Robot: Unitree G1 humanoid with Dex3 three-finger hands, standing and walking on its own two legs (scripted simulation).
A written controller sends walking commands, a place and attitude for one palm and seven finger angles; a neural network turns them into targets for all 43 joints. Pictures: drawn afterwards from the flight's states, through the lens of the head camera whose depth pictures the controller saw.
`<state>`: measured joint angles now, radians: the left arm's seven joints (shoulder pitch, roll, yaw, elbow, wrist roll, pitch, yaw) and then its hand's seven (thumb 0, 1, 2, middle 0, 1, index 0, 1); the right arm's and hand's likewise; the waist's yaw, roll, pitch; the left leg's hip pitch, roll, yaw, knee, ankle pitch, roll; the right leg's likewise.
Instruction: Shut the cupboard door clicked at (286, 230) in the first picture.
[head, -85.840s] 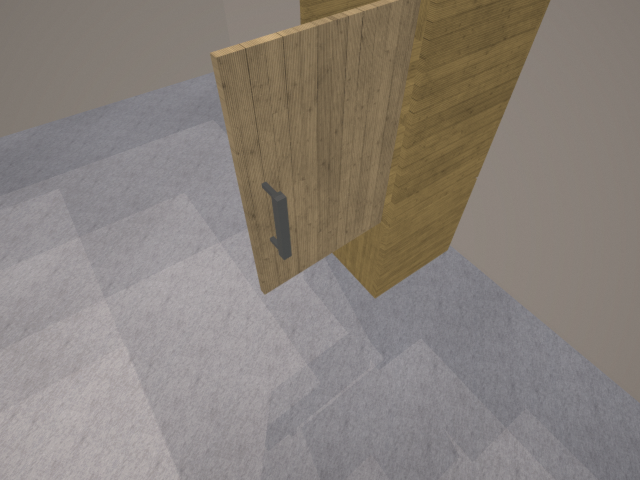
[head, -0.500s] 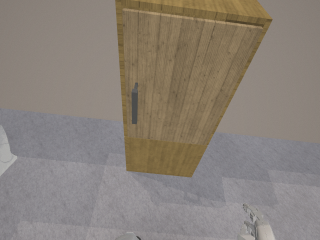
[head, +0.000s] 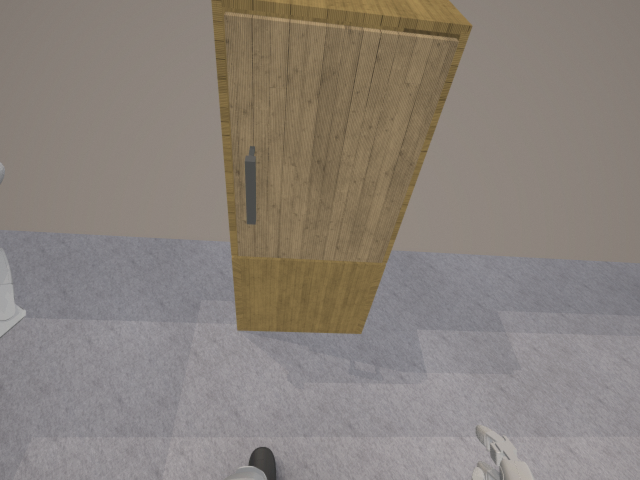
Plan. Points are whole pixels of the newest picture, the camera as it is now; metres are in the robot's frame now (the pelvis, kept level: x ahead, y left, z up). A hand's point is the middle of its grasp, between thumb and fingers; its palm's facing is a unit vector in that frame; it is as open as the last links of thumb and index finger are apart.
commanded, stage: stop stepping back and stand still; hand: left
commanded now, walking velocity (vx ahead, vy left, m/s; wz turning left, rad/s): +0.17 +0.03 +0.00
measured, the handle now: (251, 186) +0.72 +0.10 -0.07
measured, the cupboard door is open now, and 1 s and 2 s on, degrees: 0 0 0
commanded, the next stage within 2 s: let the arm hang, fingers relaxed in 1.48 s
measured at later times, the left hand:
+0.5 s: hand out of the picture +0.13 +0.26 +0.21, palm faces +0.34 -0.81 -0.48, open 7.4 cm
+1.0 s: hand out of the picture +0.18 +0.29 +0.19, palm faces +0.33 -0.82 -0.46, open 7.4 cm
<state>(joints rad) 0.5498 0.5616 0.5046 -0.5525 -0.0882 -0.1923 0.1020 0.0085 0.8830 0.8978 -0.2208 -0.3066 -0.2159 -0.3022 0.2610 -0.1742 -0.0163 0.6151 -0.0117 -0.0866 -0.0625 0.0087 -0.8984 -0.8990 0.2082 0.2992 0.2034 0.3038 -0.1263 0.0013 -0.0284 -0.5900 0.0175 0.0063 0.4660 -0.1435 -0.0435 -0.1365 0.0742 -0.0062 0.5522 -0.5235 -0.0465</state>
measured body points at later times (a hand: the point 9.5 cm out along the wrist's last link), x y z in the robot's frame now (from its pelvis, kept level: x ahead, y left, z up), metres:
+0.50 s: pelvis -0.09 +0.02 +0.01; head -0.13 +0.03 +0.46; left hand +0.11 +0.30 +0.24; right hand +0.03 -0.21 -0.07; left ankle +0.00 +0.14 -0.65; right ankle -0.09 -0.03 -0.72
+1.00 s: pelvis -0.06 +0.06 +0.01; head -0.06 +0.06 +0.46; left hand +0.15 +0.34 +0.21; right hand +0.07 -0.18 -0.08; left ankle -0.04 +0.19 -0.72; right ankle -0.09 -0.03 -0.72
